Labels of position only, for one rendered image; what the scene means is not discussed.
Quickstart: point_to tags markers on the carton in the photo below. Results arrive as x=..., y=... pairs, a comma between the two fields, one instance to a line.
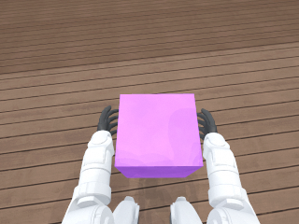
x=158, y=136

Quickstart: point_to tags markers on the robot left thigh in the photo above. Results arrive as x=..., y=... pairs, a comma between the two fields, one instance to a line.
x=126, y=212

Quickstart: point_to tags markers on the left robot forearm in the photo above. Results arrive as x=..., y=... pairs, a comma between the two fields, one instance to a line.
x=94, y=178

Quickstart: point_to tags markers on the right robot forearm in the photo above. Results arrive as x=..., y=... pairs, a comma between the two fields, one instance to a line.
x=225, y=188

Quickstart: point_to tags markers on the robot left hand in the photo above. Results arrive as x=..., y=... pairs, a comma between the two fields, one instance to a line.
x=104, y=120

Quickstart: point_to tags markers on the robot right hand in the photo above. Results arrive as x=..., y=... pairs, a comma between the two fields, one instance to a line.
x=208, y=122

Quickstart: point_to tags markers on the robot left shin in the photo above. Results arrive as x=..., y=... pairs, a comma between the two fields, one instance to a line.
x=128, y=198

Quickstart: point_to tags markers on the robot left upper arm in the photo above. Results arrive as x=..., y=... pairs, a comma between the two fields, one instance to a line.
x=96, y=214

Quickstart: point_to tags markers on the robot right upper arm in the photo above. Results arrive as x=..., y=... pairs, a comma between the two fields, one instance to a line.
x=224, y=215

